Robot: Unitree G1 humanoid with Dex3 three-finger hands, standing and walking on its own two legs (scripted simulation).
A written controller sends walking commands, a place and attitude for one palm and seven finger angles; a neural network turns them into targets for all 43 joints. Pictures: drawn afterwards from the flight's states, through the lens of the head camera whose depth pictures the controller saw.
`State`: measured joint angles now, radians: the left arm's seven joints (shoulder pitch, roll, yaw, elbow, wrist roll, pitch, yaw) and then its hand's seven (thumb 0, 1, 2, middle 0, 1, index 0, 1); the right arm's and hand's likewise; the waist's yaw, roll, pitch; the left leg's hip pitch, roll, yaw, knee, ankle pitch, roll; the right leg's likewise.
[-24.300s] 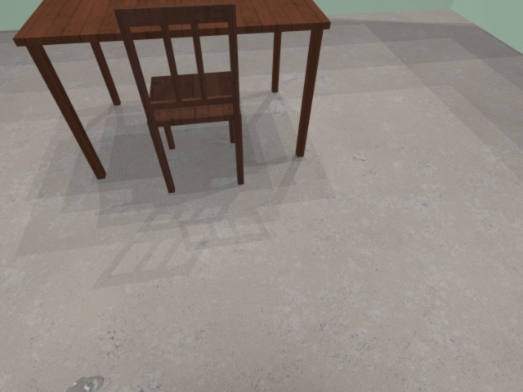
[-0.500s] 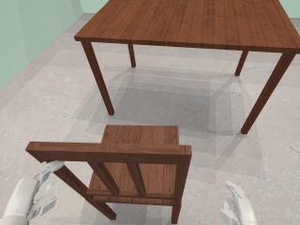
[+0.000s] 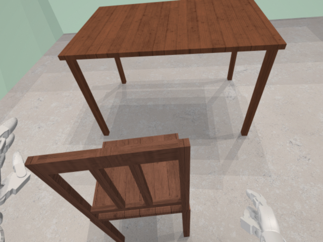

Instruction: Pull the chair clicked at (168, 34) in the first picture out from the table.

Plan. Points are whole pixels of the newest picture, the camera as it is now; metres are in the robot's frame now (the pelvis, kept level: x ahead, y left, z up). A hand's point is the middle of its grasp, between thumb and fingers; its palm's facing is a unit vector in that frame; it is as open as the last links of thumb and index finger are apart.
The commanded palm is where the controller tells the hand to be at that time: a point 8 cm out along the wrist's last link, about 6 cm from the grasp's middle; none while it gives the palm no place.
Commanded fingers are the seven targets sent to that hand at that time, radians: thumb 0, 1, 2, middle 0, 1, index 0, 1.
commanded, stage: step back with the hand held close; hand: left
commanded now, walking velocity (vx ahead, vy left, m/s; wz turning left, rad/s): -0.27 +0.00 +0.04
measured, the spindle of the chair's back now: (110, 189) +0.29 +0.19 -0.10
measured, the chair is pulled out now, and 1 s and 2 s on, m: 0.58 0.58 0.58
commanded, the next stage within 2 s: stop stepping back and stand still in 1.02 s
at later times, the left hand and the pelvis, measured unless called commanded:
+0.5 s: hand out of the picture +0.13 +0.28 +0.16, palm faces +0.44 -0.77 -0.47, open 7.5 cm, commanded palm +0.06 +0.32 +0.18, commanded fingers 0.00 0.90 0.90 -0.20 -0.30 -0.20 -0.30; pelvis -0.07 +0.02 -0.01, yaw +0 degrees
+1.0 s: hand out of the picture +0.06 +0.30 +0.18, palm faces +0.51 -0.71 -0.49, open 7.5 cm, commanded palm -0.02 +0.33 +0.18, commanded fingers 0.00 0.90 0.90 -0.20 -0.30 -0.20 -0.30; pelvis -0.13 +0.02 -0.02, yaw +5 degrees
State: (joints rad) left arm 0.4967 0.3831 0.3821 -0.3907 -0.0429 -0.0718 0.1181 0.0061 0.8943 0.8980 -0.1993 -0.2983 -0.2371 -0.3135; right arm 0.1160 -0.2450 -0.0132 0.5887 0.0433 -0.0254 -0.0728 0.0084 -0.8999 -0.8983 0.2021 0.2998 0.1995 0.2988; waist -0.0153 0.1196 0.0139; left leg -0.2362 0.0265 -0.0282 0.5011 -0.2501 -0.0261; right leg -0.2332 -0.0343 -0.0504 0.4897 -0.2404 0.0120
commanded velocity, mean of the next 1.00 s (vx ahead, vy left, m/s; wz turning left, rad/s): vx -0.34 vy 0.00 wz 0.00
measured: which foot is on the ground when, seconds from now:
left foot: down 0.00-1.00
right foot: down 0.00-0.86, up 0.88-1.00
